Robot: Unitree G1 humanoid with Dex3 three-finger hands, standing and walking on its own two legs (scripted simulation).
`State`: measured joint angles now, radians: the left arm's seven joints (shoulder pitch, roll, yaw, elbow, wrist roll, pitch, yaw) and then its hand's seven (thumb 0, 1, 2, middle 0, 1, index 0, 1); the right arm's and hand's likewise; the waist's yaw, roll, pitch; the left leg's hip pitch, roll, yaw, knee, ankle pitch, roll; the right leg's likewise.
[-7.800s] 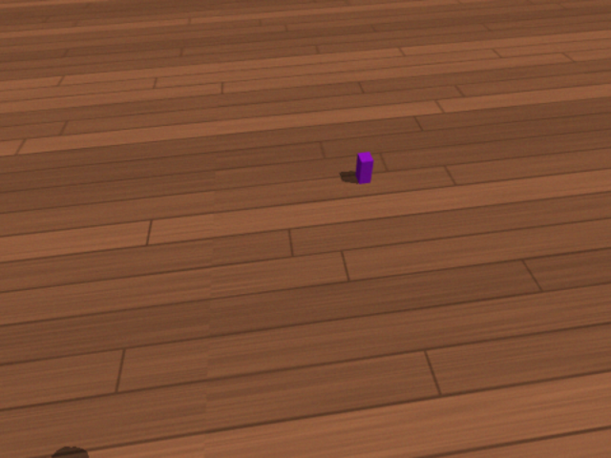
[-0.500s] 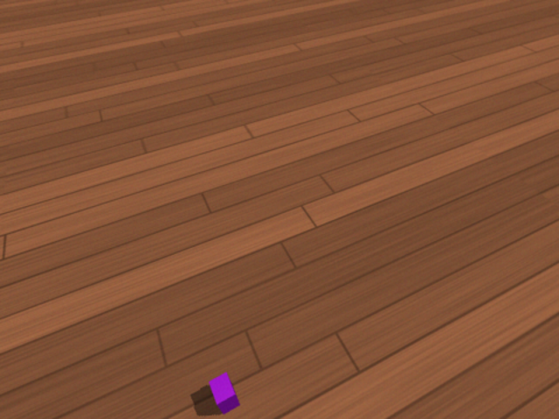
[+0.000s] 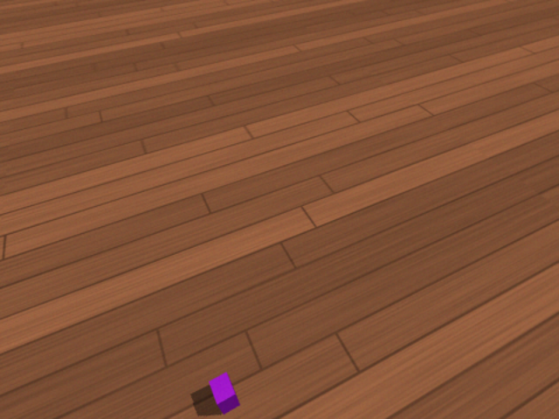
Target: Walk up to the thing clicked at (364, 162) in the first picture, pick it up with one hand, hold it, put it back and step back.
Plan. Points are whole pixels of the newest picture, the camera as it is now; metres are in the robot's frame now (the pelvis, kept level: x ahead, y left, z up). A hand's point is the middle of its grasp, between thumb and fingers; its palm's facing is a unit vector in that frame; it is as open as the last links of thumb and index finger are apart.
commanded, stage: go down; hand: left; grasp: from the side
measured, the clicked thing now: (225, 393) +0.34 +0.21 -0.71
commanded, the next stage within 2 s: none
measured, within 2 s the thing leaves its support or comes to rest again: neither
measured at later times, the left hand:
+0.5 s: hand out of the picture +0.13 +0.28 -0.19, palm faces +0.07 -0.94 -0.34, open 16.2 cm
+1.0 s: hand out of the picture +0.14 +0.31 -0.24, palm faces +0.12 -0.95 -0.30, open 17.2 cm
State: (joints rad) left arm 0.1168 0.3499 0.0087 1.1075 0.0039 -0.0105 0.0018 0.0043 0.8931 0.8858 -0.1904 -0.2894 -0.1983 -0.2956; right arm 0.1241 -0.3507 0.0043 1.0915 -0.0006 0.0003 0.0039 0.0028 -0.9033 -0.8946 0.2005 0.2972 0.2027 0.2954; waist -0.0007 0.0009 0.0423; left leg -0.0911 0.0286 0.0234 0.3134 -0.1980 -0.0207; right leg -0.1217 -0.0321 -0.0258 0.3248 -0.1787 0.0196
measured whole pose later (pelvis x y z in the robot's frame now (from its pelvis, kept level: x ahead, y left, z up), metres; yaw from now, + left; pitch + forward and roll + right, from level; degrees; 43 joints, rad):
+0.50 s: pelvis -0.02 +0.01 -0.06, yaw +0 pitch +13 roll -1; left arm 0.16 0.35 0.23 0.69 0.06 0.08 -0.08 0.00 -0.32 0.11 -0.10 -0.15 -0.11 -0.15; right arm 0.24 -0.25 -0.03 0.65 0.02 -0.08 -0.02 0.01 -0.84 -0.88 0.20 0.30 0.20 0.30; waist -0.03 0.00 -0.07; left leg -0.71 0.03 0.00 0.96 -0.47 -0.01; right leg -0.72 -0.04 -0.03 0.92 -0.42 0.03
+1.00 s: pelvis -0.03 +0.01 -0.13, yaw +1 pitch +22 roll -3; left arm 0.22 0.40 0.33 0.50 -0.02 0.04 -0.17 -0.01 -0.55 0.03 -0.11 -0.12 -0.12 -0.12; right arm 0.19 -0.25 -0.01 0.55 -0.01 -0.19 -0.04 0.01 -0.85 -0.88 0.20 0.30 0.20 0.30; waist -0.02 -0.01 -0.14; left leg -1.08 0.03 -0.04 1.31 -0.60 -0.01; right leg -1.07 -0.04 -0.05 1.25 -0.55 0.03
